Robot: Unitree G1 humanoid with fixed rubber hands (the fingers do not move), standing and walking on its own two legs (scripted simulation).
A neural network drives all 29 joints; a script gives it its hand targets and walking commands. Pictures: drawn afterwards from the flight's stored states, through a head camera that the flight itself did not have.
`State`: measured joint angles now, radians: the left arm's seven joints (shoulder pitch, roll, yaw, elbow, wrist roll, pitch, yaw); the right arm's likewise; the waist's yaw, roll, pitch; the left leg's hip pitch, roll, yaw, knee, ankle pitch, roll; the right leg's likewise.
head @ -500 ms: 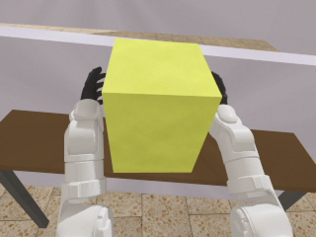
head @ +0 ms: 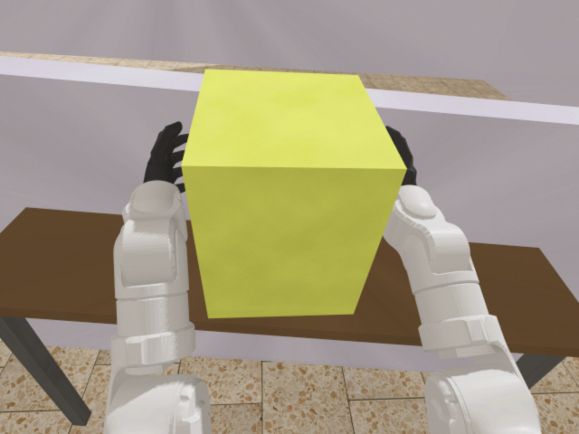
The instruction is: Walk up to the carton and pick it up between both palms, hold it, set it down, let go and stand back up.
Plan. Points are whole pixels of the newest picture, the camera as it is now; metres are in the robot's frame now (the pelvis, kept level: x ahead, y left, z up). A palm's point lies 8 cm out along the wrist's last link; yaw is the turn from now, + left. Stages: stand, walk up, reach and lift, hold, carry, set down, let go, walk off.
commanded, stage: hold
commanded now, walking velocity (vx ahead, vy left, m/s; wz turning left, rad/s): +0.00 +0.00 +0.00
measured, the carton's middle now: (282, 197) +0.38 +0.01 +0.19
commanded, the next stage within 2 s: none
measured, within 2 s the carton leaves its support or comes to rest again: neither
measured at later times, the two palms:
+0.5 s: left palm (163, 195) +0.35 +0.15 +0.22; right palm (394, 197) +0.36 -0.14 +0.21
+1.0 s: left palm (160, 195) +0.35 +0.15 +0.22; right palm (393, 197) +0.36 -0.14 +0.21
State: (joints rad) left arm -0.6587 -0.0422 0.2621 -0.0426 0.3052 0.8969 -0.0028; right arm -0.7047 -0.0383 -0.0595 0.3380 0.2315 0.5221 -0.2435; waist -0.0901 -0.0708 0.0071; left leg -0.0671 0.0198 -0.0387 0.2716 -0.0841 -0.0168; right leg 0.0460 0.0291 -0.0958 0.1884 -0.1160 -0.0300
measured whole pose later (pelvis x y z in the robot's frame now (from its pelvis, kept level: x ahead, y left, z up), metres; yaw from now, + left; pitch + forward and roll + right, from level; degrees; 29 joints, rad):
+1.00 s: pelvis +0.01 +0.00 +0.00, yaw +0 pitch -8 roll -1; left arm -0.58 -0.04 0.22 -0.20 0.32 0.96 -0.01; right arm -0.63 -0.04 -0.02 0.22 0.26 0.54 -0.27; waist -0.10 -0.08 0.05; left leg -0.04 0.02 -0.04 0.27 -0.10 -0.02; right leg 0.08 0.03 -0.10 0.18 -0.13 -0.03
